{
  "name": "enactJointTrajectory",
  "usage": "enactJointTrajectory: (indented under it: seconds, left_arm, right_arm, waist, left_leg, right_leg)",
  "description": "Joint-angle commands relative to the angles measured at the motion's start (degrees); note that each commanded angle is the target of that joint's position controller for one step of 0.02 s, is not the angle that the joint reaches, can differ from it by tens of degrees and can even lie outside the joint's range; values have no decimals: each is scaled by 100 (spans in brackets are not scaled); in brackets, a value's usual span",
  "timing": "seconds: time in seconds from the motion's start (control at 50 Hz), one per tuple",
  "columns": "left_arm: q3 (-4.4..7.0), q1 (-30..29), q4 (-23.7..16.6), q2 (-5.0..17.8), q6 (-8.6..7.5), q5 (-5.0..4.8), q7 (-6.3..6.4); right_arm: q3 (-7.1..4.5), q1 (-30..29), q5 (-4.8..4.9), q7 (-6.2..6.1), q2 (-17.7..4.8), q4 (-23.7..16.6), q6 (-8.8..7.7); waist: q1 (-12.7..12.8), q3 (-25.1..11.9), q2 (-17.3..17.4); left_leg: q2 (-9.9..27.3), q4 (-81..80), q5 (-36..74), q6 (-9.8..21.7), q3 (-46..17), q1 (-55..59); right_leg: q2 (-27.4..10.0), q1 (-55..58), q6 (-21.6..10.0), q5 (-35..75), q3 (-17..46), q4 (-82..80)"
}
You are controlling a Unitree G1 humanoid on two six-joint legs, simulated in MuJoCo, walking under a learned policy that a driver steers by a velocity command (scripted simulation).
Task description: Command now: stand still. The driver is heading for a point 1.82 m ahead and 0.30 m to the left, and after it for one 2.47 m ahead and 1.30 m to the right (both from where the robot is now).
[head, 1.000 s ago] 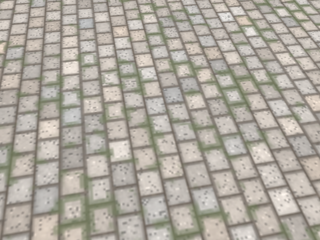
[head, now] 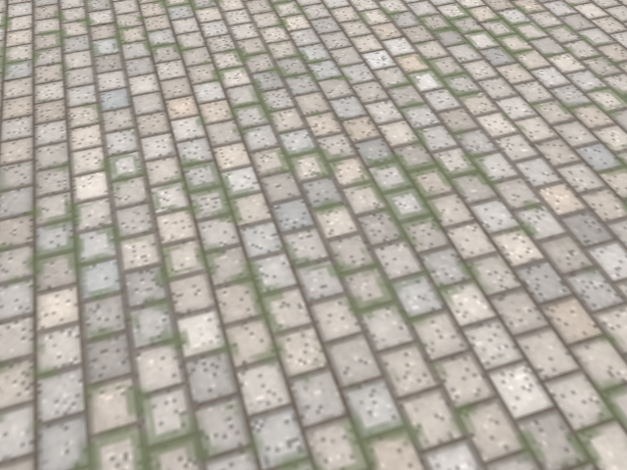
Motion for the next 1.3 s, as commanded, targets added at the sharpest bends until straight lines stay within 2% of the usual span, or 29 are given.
enactJointTrajectory:
  seconds: [0.02,0.54,0.56,0.62,0.64,0.66,0.68,0.7,0.74,0.76,0.78,0.8,0.82,0.84,0.86,0.88,0.9,0.92,0.96,1.0,1.04,1.1,1.16,1.2,1.22,1.24,1.26,1.28,1.3]
  left_arm:
    - [75,194,-60,557,-41,1,23]
    - [38,642,263,194,-44,8,62]
    - [32,697,281,166,-40,15,61]
    - [180,803,242,462,42,32,45]
    - [224,957,232,510,66,42,30]
    - [268,1182,261,571,70,42,25]
    - [315,1331,286,637,60,50,25]
    - [336,1374,279,605,29,65,15]
    - [385,1265,200,650,-56,116,-11]
    - [406,1144,161,675,-97,101,-21]
    - [411,920,94,630,-128,51,-32]
    - [406,630,-3,570,-149,6,-44]
    - [370,417,-126,413,-205,24,-59]
    - [241,198,-343,-20,-291,-10,-114]
    - [295,140,-515,193,-331,144,-162]
    - [334,113,-472,341,-337,259,-215]
    - [296,162,-431,153,-373,218,-276]
    - [283,217,-397,65,-408,163,-325]
    - [326,197,-396,143,-368,184,-382]
    - [351,62,-470,153,-297,174,-389]
    - [334,-380,-660,93,-247,151,-385]
    - [259,-1271,-1027,-14,-224,104,-391]
    - [198,-1713,-1233,-38,-223,50,-373]
    - [254,-1420,-1217,147,-236,41,-313]
    - [311,-997,-1109,276,-262,40,-274]
    - [395,-258,-883,421,-304,28,-235]
    - [478,608,-600,525,-348,50,-192]
    - [605,1412,-422,899,-372,189,-138]
    - [701,1542,-460,1347,-358,314,-166]
  right_arm:
    - [-61,241,2,-27,-511,-22,-30]
    - [11,527,7,-88,-214,290,-42]
    - [22,571,-2,-85,-174,308,-39]
    - [-46,506,-57,-42,-242,184,3]
    - [-49,377,-94,-8,-207,88,6]
    - [-24,234,-131,27,-72,-32,-18]
    - [3,133,-180,57,51,-149,-70]
    - [-3,-19,-196,78,28,-273,-141]
    - [-55,-89,-141,140,-107,-448,-284]
    - [-70,42,-103,171,-97,-479,-350]
    - [-82,350,-54,184,-49,-413,-406]
    - [-105,950,-6,177,22,-208,-445]
    - [-179,1595,-10,142,-111,15,-474]
    - [-336,2374,-81,89,-687,130,-515]
    - [-430,2829,-16,108,-1005,315,-442]
    - [-341,2205,-39,110,-650,142,-413]
    - [-299,1692,-46,134,-515,-68,-449]
    - [-268,1375,-49,136,-441,-193,-496]
    - [-181,1369,-34,116,-240,-176,-596]
    - [-135,1744,-15,101,-192,-19,-645]
    - [-91,1953,-20,90,-178,51,-659]
    - [-33,1977,-34,62,-158,46,-664]
    - [-30,2040,-39,18,-278,82,-687]
    - [-57,1919,-39,0,-415,82,-723]
    - [-81,1826,-37,-16,-488,68,-729]
    - [-105,1715,-44,-22,-562,45,-715]
    - [-128,1554,-5,-7,-622,7,-688]
    - [-88,1570,20,40,-455,-111,-681]
    - [19,2266,125,125,325,-217,-645]
  waist:
    - [-9,123,-67]
    - [20,232,-47]
    - [31,117,-60]
    - [94,435,-382]
    - [191,712,-488]
    - [298,905,-719]
    - [344,1036,-923]
    - [386,1112,-922]
    - [301,993,-781]
    - [172,953,-790]
    - [-39,881,-719]
    - [-352,769,-578]
    - [-598,620,-175]
    - [-908,301,1213]
    - [-815,345,1534]
    - [-430,760,583]
    - [-222,907,239]
    - [-62,863,165]
    - [33,683,239]
    - [36,519,362]
    - [-15,514,415]
    - [-127,713,470]
    - [-176,747,591]
    - [52,514,638]
    - [265,264,655]
    - [580,-124,658]
    - [985,-524,583]
    - [1219,-1023,181]
    - [677,-1617,-1061]
  left_leg:
    - [405,-172,601,184,-385,193]
    - [383,-99,617,234,-402,51]
    - [329,-121,217,243,-372,90]
    - [-114,489,-1795,401,-66,-477]
    - [-218,801,-2143,434,-3,-983]
    - [-319,1251,-2073,433,165,-1433]
    - [-281,1673,-1722,439,355,-1768]
    - [-123,1966,-1490,465,299,-1913]
    - [7,2046,-1608,529,188,-2011]
    - [29,1686,-1511,573,215,-1735]
    - [-63,1142,-1137,606,345,-1043]
    - [-270,515,-751,620,488,79]
    - [-158,147,-709,616,141,1203]
    - [1147,-949,-2186,897,-1983,1984]
    - [2008,-1399,-2664,1266,-3528,1952]
    - [1954,-1348,-2738,1280,-3249,1387]
    - [1744,-1387,-2289,1228,-2760,976]
    - [1506,-1472,-1652,1149,-2252,819]
    - [1152,-1455,-220,1035,-1439,893]
    - [1006,-1216,1474,986,-922,1162]
    - [908,-1134,2443,976,-603,1155]
    - [761,-1196,3028,948,-326,896]
    - [806,-1169,3723,944,-177,829]
    - [929,-702,5048,897,-85,1029]
    - [967,-192,5695,861,-43,1157]
    - [979,621,5926,846,-27,1247]
    - [885,1689,5412,814,62,952]
    - [638,3236,3582,799,188,-26]
    - [-445,5594,-1707,626,291,-1979]
  right_leg:
    - [-761,-489,-95,844,630,-427]
    - [-743,-466,-57,940,518,-270]
    - [-699,-432,-73,418,513,-345]
    - [-653,-784,-401,-2294,821,-458]
    - [-838,-833,-569,-3046,1168,-636]
    - [-1180,-742,-771,-3551,1686,-901]
    - [-1582,-613,-993,-3720,2188,-1124]
    - [-1825,-643,-1149,-3489,2479,-1251]
    - [-1889,-471,-1210,-2764,2402,-1212]
    - [-1826,-556,-1157,-2446,2198,-1069]
    - [-1627,-884,-1020,-2118,1841,-886]
    - [-1321,-1494,-837,-1854,1408,-525]
    - [-958,-2202,-641,-1489,937,199]
    - [-166,-3042,-322,-1200,-117,2123]
    - [-2,-3706,-265,-1778,-435,3416]
    - [-416,-3806,-321,-1391,-177,4141]
    - [-603,-3736,-311,-840,-99,4307]
    - [-736,-3566,-261,-420,-109,4256]
    - [-791,-3433,-133,-9,-297,4139]
    - [-709,-3564,-61,129,-523,4126]
    - [-635,-3672,3,254,-710,3884]
    - [-487,-3481,34,564,-974,2820]
    - [-265,-2761,-118,760,-1222,1741]
    - [-72,-2094,-352,686,-1250,1476]
    - [54,-1637,-469,573,-1222,1429]
    - [132,-979,-598,518,-1111,1282]
    - [52,21,-718,750,-1000,818]
    - [-903,1231,-948,-182,53,635]
    - [-2722,2533,-1837,-483,3094,209]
